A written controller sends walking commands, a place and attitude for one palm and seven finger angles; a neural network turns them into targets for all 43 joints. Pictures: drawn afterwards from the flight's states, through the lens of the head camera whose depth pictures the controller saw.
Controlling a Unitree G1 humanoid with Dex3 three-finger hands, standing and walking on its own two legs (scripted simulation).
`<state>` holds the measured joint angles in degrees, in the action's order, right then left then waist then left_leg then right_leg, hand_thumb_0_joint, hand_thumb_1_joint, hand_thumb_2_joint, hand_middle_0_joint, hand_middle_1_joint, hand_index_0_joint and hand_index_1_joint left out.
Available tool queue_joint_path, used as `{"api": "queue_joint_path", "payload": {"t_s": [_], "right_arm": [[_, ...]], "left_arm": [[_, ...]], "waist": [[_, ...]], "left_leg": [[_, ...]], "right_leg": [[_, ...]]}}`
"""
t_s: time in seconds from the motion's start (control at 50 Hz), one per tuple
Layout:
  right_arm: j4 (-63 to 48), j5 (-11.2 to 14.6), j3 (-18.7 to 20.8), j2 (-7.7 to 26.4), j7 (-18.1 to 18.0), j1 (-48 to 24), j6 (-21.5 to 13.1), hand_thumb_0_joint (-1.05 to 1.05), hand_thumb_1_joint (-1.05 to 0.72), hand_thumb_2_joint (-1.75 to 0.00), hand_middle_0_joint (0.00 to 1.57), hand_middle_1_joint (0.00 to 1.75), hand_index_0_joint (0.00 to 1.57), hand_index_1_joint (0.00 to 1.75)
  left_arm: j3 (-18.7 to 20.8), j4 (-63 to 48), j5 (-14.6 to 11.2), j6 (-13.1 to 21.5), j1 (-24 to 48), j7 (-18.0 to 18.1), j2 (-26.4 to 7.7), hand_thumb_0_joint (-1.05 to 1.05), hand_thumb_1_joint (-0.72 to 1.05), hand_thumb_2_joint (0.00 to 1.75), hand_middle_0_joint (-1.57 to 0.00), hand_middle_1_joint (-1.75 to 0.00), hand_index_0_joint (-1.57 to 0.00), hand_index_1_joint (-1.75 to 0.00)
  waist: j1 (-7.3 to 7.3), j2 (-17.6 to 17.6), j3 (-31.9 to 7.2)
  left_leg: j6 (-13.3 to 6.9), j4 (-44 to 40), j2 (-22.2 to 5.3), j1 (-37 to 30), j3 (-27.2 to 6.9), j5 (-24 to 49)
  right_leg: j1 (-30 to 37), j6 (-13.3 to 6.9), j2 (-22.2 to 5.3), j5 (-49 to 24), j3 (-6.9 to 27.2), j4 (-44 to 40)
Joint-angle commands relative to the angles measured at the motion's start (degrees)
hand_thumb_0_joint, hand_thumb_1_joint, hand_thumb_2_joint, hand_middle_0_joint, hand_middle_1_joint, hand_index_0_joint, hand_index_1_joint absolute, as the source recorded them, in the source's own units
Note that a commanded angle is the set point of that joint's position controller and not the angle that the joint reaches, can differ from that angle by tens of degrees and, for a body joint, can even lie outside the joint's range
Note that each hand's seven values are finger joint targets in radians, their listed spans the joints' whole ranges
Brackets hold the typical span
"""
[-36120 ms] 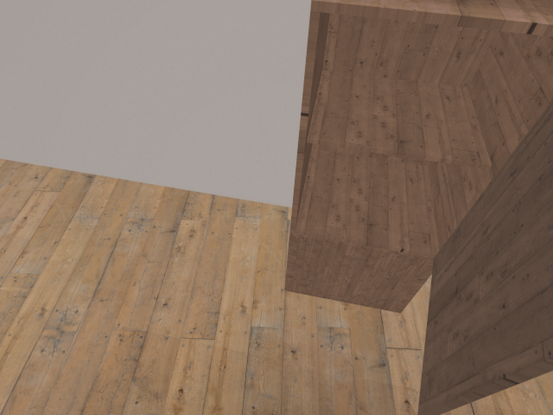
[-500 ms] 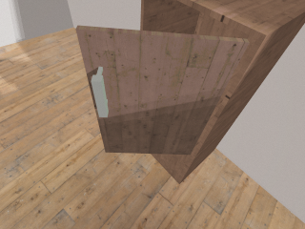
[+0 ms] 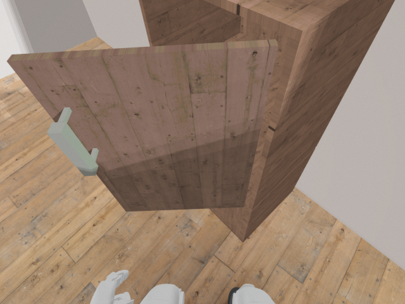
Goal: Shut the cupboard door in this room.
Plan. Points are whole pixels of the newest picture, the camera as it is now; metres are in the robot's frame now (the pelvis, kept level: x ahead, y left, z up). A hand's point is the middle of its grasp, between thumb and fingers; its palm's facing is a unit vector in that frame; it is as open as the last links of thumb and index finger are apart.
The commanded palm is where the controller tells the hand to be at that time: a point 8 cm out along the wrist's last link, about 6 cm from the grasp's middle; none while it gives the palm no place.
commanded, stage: come to a stop and stand still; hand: left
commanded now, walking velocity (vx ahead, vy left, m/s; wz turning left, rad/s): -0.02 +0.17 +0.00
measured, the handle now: (79, 143) +0.40 +0.26 +0.09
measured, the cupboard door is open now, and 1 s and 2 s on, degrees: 49 49 49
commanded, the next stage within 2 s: look again from close up in 0.56 s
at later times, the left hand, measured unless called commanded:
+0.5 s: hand out of the picture -0.08 +0.22 -0.16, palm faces +0.09 -0.98 -0.19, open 7.4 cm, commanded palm none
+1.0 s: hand out of the picture -0.03 +0.16 -0.15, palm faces +0.01 -0.96 -0.29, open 7.2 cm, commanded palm none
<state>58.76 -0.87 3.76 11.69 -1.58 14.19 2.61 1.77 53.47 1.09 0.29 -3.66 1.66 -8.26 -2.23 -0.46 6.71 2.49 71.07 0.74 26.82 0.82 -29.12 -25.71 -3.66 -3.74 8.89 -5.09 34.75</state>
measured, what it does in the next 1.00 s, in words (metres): steps on the spot: left foot, then right foot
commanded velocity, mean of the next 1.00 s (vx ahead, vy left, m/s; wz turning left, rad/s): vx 0.09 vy -0.02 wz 0.00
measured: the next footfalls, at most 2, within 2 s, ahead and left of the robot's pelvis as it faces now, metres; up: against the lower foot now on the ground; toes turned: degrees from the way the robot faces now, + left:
left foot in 0.26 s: -0.05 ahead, +0.13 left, +0.00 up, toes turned +4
right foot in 0.74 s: -0.03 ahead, -0.10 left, +0.00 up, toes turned -4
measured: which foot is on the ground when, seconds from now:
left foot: up 0.00-0.24, down 0.26-1.00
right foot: down 0.00-0.26, up 0.28-0.72, down 0.74-1.00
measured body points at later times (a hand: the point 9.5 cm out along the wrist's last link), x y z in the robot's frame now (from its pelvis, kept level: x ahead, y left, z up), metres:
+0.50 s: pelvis -0.07 +0.03 +0.02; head -0.06 +0.04 +0.47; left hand -0.08 +0.27 -0.14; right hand -0.13 -0.18 -0.13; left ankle -0.11 +0.11 -0.73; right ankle -0.10 -0.09 -0.61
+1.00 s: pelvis -0.06 -0.02 +0.00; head -0.07 -0.07 +0.45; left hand -0.03 +0.21 -0.13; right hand -0.05 -0.24 -0.18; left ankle -0.11 +0.11 -0.72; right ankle -0.08 -0.14 -0.72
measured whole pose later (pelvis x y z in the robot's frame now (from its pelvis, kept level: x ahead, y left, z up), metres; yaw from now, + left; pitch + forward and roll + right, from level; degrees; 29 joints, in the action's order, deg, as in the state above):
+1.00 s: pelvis -0.06 -0.02 +0.00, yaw -1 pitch -2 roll +2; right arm 61.4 -1.5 0.3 10.5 -2.3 16.1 -0.8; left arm 0.4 63.0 0.7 1.1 -14.3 2.4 -7.3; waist -0.9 -4.9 0.6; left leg 1.5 32.4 -2.3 9.1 6.2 -21.4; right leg -15.1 0.4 -3.0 21.3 -0.5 37.9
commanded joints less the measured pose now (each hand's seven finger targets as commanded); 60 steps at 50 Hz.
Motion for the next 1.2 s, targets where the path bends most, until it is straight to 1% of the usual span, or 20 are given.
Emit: {"api": "queue_joint_path", "payload": {"t_s": [0.0,0.08,0.18,0.22,0.24,0.26,0.28,0.32,0.44,0.6,0.62,0.64,0.66,0.7,0.74,0.8,0.82,0.88,1.02,1.18], "right_arm": [[-1.9,-0.7,0.9,2.1,1.2,7.3,1.8,0.0,-0.9,-0.9,0.2,0.3,0.2,0.3],[-3.0,-0.9,0.9,2.8,2.1,7.7,1.9,0.0,-0.9,-0.9,0.2,0.3,0.2,0.3],[-0.4,-0.5,0.0,1.2,2.4,18.0,0.9,0.0,-0.9,-0.9,0.2,0.3,0.2,0.3],[0.9,-1.2,-0.6,1.9,1.5,22.9,0.2,0.0,-0.9,-0.9,0.2,0.3,0.2,0.3],[-1.2,-1.8,-0.2,5.0,0.8,17.9,-0.3,0.0,-0.9,-0.9,0.2,0.3,0.2,0.3],[-5.3,-1.5,-0.4,6.4,-0.1,7.9,-0.4,0.0,-0.9,-0.9,0.2,0.3,0.2,0.3],[-7.5,-1.9,-0.9,7.8,-0.3,1.8,-0.8,0.0,-0.9,-0.9,0.2,0.3,0.2,0.3],[-6.4,-1.0,-2.0,4.5,-0.1,0.0,-2.9,0.0,-0.9,-0.9,0.2,0.3,0.2,0.3],[0.5,-0.8,-2.3,2.6,-1.2,16.6,-5.7,0.0,-0.9,-0.9,0.2,0.3,0.2,0.3],[4.2,-1.5,-2.6,1.3,-1.6,19.3,-5.5,0.0,-0.9,-0.9,0.2,0.3,0.2,0.3],[2.5,-0.7,-1.8,6.3,0.2,8.4,-6.0,0.0,-0.9,-0.9,0.2,0.3,0.2,0.3],[-2.0,-0.8,-2.6,2.3,1.0,5.6,-5.0,0.0,-0.9,-0.9,0.2,0.3,0.2,0.3],[-3.1,-1.6,-2.7,2.1,1.3,2.7,-4.9,0.0,-0.9,-0.9,0.2,0.3,0.2,0.3],[-1.9,-1.0,-3.6,-3.5,1.2,10.8,-4.9,0.0,-0.9,-0.9,0.2,0.3,0.2,0.3],[-0.9,-0.5,-4.1,-6.2,1.7,13.6,-4.8,0.0,-0.9,-0.9,0.2,0.3,0.2,0.3],[1.7,-0.1,-3.0,1.0,0.5,14.5,-5.0,0.0,-0.9,-0.9,0.2,0.3,0.2,0.3],[1.9,0.0,-2.9,1.7,0.1,13.3,-4.8,0.0,-0.9,-0.9,0.2,0.3,0.2,0.3],[1.9,-0.3,-3.2,1.0,-0.4,10.2,-4.3,0.0,-0.9,-0.9,0.2,0.3,0.2,0.3],[1.6,-0.3,-3.1,0.8,0.1,7.1,-3.2,0.0,-0.9,-0.9,0.2,0.3,0.2,0.3],[2.4,-0.1,-3.1,1.2,0.2,5.9,-3.0,0.0,-0.9,-0.9,0.2,0.3,0.2,0.3]], "left_arm": [[3.5,-2.4,0.2,-0.4,-6.0,1.2,-12.8,0.0,0.9,0.9,-0.2,-0.3,-0.2,-0.3],[3.9,-4.0,1.0,-1.7,-3.9,1.0,-13.9,0.0,0.9,0.9,-0.2,-0.3,-0.2,-0.3],[4.4,-3.8,1.6,-3.2,-3.8,0.9,-15.1,0.0,0.9,0.9,-0.2,-0.3,-0.2,-0.3],[3.3,-3.0,0.6,-3.7,-4.4,0.5,-10.7,0.0,0.9,0.9,-0.2,-0.3,-0.2,-0.3],[2.5,-2.9,-0.5,-4.1,-6.0,0.3,-4.8,0.0,0.9,0.9,-0.2,-0.3,-0.2,-0.3],[2.3,-4.0,-0.6,-4.1,-7.1,0.2,-3.9,0.0,0.9,0.9,-0.2,-0.3,-0.2,-0.3],[3.0,-3.9,-0.5,-3.8,-9.2,-0.6,-4.1,0.0,0.9,0.9,-0.2,-0.3,-0.2,-0.3],[3.2,-0.9,0.8,-3.3,-10.2,-1.5,-5.9,0.0,0.9,0.9,-0.2,-0.3,-0.2,-0.3],[2.5,0.4,0.8,-1.0,-9.6,-1.7,-5.1,0.0,0.9,0.9,-0.2,-0.3,-0.2,-0.3],[0.7,0.9,-0.1,-0.9,-6.8,-1.2,-1.0,0.0,0.9,0.9,-0.2,-0.3,-0.2,-0.3],[-0.5,8.0,0.0,0.2,-14.1,0.2,-3.4,0.0,0.9,0.9,-0.2,-0.3,-0.2,-0.3],[-1.4,6.4,0.0,0.0,-19.5,-0.1,-4.0,0.0,0.9,0.9,-0.2,-0.3,-0.2,-0.3],[-1.1,7.2,0.1,0.6,-23.8,-0.3,-4.3,0.0,0.9,0.9,-0.2,-0.3,-0.2,-0.3],[0.1,6.9,0.2,2.5,-21.9,0.5,-9.1,0.0,0.9,0.9,-0.2,-0.3,-0.2,-0.3],[-0.5,6.0,0.3,2.3,-15.7,0.4,-8.8,0.0,0.9,0.9,-0.2,-0.3,-0.2,-0.3],[-0.7,8.0,-0.4,2.3,-14.7,0.9,-4.5,0.0,0.9,0.9,-0.2,-0.3,-0.2,-0.3],[-1.0,8.5,-0.5,1.8,-14.8,1.1,-3.5,0.0,0.9,0.9,-0.2,-0.3,-0.2,-0.3],[-1.0,8.4,-0.4,1.4,-14.5,1.0,-3.9,0.0,0.9,0.9,-0.2,-0.3,-0.2,-0.3],[-0.5,7.7,-0.2,1.5,-13.5,0.7,-6.7,0.0,0.9,0.9,-0.2,-0.3,-0.2,-0.3],[0.0,6.8,-0.4,1.7,-13.0,0.5,-8.2,0.0,0.9,0.9,-0.2,-0.3,-0.2,-0.3]], "waist": [[2.45,7.1,-11.4],[1.64,11.1,-9.9],[-1.25,12.5,-9.0],[-3.19,-0.6,-6.2],[-2.07,-18.7,-1.2],[1.44,-16.4,4.4],[4.95,-10.7,3.2],[5.63,-5.7,2.7],[-0.15,-1.6,-2.9],[-1.1,-7.8,-3.8],[3.74,-8.9,-3.0],[6.03,-8.2,-5.3],[8.24,-5.7,-3.0],[2.99,4.4,-8.6],[-0.81,-1.0,-8.8],[-0.12,6.2,-11.1],[0.43,1.6,-8.3],[0.98,-3.7,-0.3],[0.32,7.3,-1.9],[0.84,3.2,-3.5]], "left_leg": [[0.7,1.8,-0.8,-0.8,-1.6,6.8],[0.1,-8.8,-0.1,-6.7,2.4,7.0],[-3.7,-38.3,3.3,-26.0,9.2,2.5],[-6.1,-57.0,0.0,-27.3,5.7,2.8],[-9.8,-66.3,-13.3,-17.0,-12.1,-7.8],[-12.4,-68.3,-21.0,-2.7,-17.6,-7.5],[-14.7,-67.9,-21.0,1.1,-15.4,-5.1],[-10.3,-65.5,-14.6,-3.3,-10.5,-0.8],[-13.5,-59.2,-16.7,-27.7,-12.3,15.5],[-14.1,-55.6,-17.1,-23.8,-7.3,36.4],[-11.4,-49.7,-16.1,-10.1,-1.1,28.8],[-8.5,-49.6,-12.4,-0.3,0.2,3.7],[-6.7,-44.3,-6.1,0.5,3.8,1.3],[-3.6,-31.1,-1.8,-2.1,3.8,3.4],[-3.2,-35.9,-1.1,-14.0,3.5,7.6],[-3.7,-39.5,-8.1,-16.2,-0.8,37.7],[-3.9,-40.6,-8.5,-17.0,-0.3,42.2],[-3.7,-43.2,-7.6,-14.6,0.8,37.7],[-2.8,-44.7,-4.8,-17.7,2.8,16.9],[-2.1,-46.5,-4.9,-18.6,3.1,16.7]], "right_leg": [[6.1,-6.1,-16.0,-6.6,14.6,-17.0],[0.3,-3.4,-14.2,20.3,14.5,-24.4],[-4.8,2.0,-9.1,28.0,11.6,-28.2],[-5.5,6.3,-1.4,27.2,3.5,-11.0],[-10.1,7.8,6.8,21.7,-1.8,12.4],[-10.2,5.1,4.7,18.3,5.4,23.8],[-8.8,4.1,4.3,14.5,7.3,32.7],[-11.4,3.7,4.3,4.7,8.6,39.0],[-22.4,3.6,2.1,6.2,6.7,39.7],[-5.8,3.8,0.1,15.7,2.1,15.1],[3.8,0.9,-3.2,5.6,5.0,13.2],[14.9,1.9,1.3,12.3,-0.3,5.8],[16.7,1.4,1.0,8.8,2.3,-2.2],[14.6,-4.9,-11.3,6.4,22.2,-10.6],[6.9,-4.4,-9.4,-2.3,13.6,-9.3],[13.1,1.4,-0.9,-13.3,4.7,1.9],[12.1,1.9,-0.8,-11.4,4.7,1.9],[8.8,1.5,-0.4,-6.7,6.3,-0.4],[8.8,0.8,-3.5,-6.6,10.3,-8.2],[11.4,0.4,-3.8,-5.3,10.7,-11.4]]}}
